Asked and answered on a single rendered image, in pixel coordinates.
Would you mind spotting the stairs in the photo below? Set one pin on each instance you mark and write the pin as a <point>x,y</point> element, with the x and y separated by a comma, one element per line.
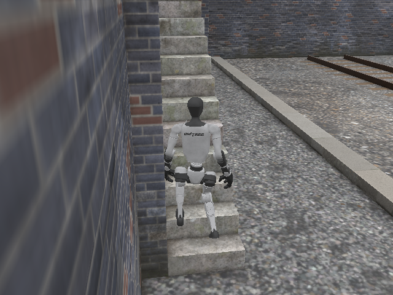
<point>186,73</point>

